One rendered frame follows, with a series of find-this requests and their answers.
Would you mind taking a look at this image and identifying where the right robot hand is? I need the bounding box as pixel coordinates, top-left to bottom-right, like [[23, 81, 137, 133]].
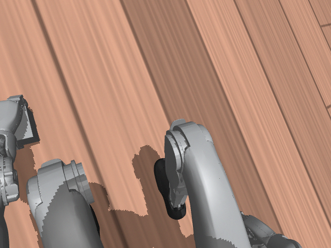
[[240, 211, 276, 248]]

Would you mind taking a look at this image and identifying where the small box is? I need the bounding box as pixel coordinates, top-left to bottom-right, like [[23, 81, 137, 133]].
[[14, 105, 40, 145]]

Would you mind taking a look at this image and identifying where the left robot arm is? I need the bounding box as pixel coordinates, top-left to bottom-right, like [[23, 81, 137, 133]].
[[0, 130, 20, 248]]

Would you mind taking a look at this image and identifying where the right robot foot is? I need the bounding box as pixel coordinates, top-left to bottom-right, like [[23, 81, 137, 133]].
[[154, 158, 186, 220]]

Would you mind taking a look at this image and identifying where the left robot hand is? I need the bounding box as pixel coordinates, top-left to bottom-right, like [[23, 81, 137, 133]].
[[0, 95, 28, 150]]

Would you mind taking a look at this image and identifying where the right robot arm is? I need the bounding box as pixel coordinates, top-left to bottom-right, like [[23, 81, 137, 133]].
[[267, 234, 302, 248]]

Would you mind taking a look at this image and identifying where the left robot foot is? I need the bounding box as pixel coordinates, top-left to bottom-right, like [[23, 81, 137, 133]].
[[90, 205, 100, 236]]

